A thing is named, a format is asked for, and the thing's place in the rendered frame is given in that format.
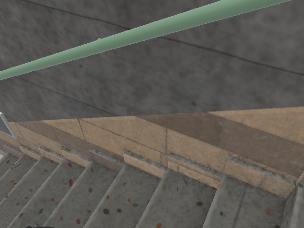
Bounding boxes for stairs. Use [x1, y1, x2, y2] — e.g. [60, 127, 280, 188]
[0, 152, 304, 228]

